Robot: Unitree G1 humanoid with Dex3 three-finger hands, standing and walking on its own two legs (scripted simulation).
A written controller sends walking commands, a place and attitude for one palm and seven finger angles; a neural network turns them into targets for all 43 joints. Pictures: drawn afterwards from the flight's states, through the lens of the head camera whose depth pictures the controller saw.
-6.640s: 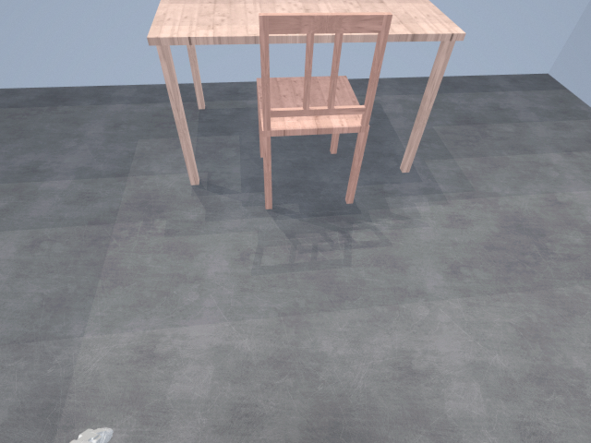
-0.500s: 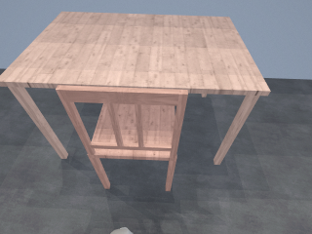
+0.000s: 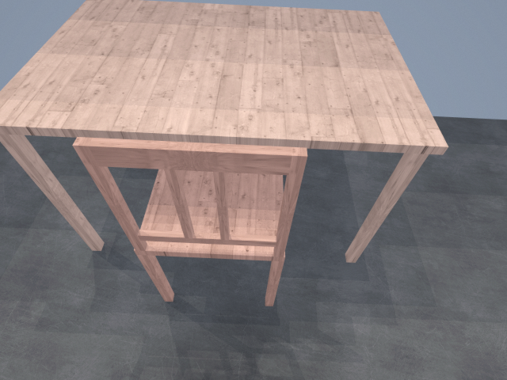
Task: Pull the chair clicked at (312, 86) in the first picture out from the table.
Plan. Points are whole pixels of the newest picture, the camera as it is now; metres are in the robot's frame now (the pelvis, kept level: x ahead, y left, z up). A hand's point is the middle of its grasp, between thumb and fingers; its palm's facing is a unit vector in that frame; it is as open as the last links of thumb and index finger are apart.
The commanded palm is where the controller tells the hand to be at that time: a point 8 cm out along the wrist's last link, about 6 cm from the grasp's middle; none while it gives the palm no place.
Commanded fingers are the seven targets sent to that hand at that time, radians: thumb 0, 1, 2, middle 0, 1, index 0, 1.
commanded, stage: come to a stop and stand still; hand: left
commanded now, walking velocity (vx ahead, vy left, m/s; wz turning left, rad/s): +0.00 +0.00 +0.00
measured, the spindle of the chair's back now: (181, 205) +0.48 +0.20 -0.11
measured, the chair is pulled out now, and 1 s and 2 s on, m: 0.00 0.00 0.00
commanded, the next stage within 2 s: look again from close up in 1.26 s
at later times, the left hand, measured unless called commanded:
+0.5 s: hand out of the picture -0.01 +0.09 -0.17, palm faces +0.05 -0.98 -0.17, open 7.3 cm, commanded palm none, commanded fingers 0.00 0.90 0.90 -0.20 -0.30 -0.20 -0.30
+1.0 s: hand out of the picture +0.01 +0.12 -0.18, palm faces +0.07 -0.98 -0.17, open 7.4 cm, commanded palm none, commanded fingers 0.00 0.90 0.90 -0.20 -0.30 -0.20 -0.30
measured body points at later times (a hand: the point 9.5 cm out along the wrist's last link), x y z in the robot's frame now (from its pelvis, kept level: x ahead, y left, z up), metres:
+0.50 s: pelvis +0.00 -0.07 +0.00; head +0.01 -0.08 +0.45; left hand -0.01 +0.14 -0.16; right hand -0.07 -0.28 -0.16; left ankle +0.02 +0.11 -0.74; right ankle -0.02 -0.14 -0.74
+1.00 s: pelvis +0.03 -0.04 +0.00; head +0.04 -0.04 +0.45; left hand +0.01 +0.17 -0.16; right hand +0.03 -0.27 -0.16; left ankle +0.02 +0.11 -0.74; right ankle -0.02 -0.14 -0.74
